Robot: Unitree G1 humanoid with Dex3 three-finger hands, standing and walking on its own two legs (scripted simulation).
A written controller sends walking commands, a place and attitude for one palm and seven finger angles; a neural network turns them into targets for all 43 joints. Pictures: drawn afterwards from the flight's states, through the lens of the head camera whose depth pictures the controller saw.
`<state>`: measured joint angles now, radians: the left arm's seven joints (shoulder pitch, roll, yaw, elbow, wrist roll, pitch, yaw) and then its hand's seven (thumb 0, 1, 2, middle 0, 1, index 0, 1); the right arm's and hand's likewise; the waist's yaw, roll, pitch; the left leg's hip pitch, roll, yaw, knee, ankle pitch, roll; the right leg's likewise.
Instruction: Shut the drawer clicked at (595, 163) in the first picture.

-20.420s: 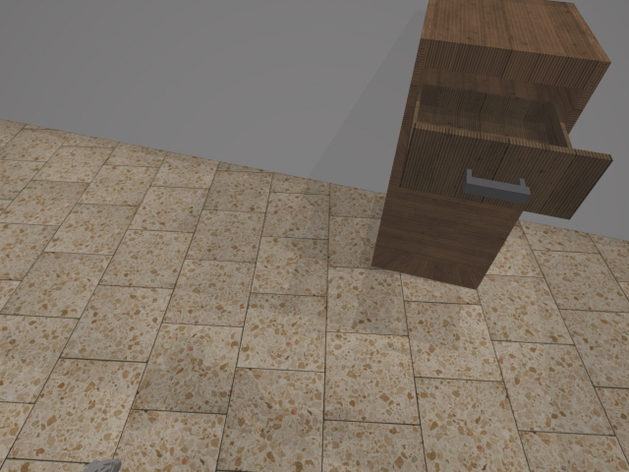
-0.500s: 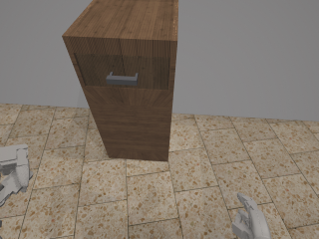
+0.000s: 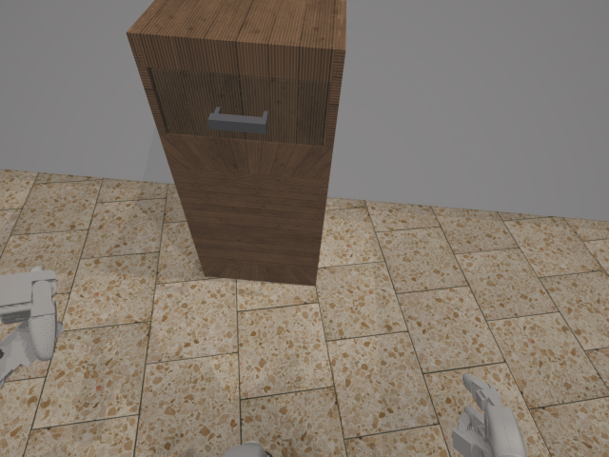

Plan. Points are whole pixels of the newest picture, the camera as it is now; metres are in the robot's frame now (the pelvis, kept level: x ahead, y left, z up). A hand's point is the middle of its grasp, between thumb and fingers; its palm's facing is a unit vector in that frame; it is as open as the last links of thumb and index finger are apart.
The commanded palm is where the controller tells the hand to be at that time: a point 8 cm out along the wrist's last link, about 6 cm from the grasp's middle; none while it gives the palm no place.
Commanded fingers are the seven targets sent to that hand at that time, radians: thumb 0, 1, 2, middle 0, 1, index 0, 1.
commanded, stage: step back with the hand held close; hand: left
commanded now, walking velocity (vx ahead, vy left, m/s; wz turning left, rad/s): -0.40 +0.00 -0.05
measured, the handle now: (240, 117) +0.77 +0.18 -0.01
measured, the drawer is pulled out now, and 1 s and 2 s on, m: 0.00 0.00 0.00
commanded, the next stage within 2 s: stop stepping back and stand still in 0.24 s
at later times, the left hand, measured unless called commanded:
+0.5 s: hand out of the picture +0.12 +0.24 +0.18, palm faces +0.31 -0.85 -0.43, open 3.3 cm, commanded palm +0.05 +0.28 +0.19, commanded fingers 0.00 0.90 0.90 -1.40 -1.60 -1.40 -1.60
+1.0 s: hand out of the picture +0.06 +0.23 +0.19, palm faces +0.29 -0.85 -0.43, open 3.3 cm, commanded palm +0.02 +0.28 +0.19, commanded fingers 0.00 0.90 0.90 -1.40 -1.60 -1.40 -1.60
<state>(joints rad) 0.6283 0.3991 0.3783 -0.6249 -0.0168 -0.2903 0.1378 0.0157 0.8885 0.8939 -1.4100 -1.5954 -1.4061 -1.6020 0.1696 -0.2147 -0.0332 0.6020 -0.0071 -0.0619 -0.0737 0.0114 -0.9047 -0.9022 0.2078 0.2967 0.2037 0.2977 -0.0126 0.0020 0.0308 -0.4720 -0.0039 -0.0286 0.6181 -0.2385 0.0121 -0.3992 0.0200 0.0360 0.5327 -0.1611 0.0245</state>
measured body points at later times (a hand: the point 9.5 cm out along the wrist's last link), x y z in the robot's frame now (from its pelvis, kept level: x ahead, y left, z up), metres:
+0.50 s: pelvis -0.09 +0.01 +0.01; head -0.08 +0.03 +0.45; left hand +0.10 +0.29 +0.20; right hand +0.08 -0.22 -0.06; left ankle +0.05 +0.10 -0.73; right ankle -0.13 -0.12 -0.72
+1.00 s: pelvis -0.14 +0.01 +0.01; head -0.15 +0.03 +0.46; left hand +0.04 +0.27 +0.21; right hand -0.02 -0.23 -0.07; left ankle -0.09 +0.13 -0.70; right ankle -0.13 -0.08 -0.73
